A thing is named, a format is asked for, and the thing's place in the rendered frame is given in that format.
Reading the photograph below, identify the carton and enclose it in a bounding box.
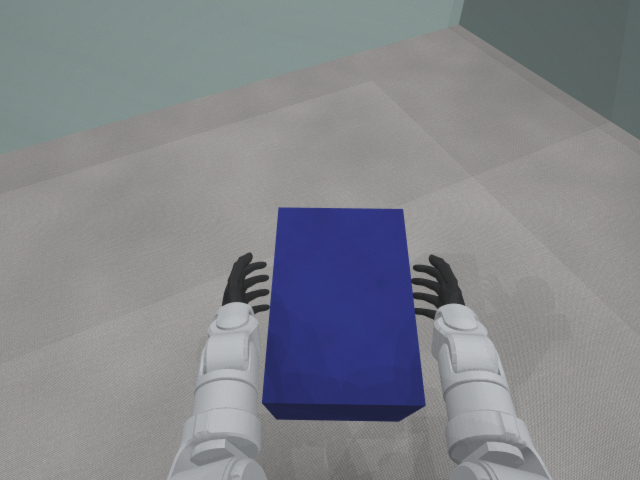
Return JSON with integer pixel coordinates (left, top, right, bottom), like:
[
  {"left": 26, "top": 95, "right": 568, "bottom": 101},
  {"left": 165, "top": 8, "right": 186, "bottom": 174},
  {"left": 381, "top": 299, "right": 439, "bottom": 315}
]
[{"left": 262, "top": 207, "right": 426, "bottom": 422}]

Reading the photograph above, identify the robot right forearm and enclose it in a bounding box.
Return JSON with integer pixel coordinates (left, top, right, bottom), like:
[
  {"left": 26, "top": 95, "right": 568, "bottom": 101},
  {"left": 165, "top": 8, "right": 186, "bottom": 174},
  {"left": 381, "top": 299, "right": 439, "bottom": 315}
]
[{"left": 431, "top": 304, "right": 553, "bottom": 480}]

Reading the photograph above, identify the robot right hand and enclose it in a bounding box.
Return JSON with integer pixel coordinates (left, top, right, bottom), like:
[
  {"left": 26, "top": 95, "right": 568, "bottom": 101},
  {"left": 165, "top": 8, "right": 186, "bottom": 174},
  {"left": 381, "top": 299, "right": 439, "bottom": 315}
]
[{"left": 411, "top": 255, "right": 465, "bottom": 320}]

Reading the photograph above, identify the right robot upper arm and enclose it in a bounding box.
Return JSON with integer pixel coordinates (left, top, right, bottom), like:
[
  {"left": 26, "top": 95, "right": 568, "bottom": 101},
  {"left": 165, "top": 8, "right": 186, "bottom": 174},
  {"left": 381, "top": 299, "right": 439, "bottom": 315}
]
[{"left": 449, "top": 459, "right": 548, "bottom": 480}]

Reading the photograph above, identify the left robot upper arm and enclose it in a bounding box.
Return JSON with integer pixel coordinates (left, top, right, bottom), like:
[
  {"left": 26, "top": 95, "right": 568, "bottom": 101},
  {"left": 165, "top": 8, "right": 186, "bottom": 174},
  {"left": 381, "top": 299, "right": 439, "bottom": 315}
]
[{"left": 170, "top": 456, "right": 267, "bottom": 480}]

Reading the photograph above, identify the robot left hand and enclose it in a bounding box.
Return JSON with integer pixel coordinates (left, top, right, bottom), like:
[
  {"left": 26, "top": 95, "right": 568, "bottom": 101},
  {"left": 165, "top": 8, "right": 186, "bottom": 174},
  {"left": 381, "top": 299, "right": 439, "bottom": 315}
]
[{"left": 222, "top": 252, "right": 270, "bottom": 314}]

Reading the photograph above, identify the robot left forearm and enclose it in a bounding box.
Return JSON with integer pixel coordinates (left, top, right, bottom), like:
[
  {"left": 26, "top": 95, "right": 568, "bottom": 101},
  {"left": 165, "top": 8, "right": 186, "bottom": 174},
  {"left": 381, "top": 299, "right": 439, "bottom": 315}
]
[{"left": 167, "top": 302, "right": 262, "bottom": 480}]

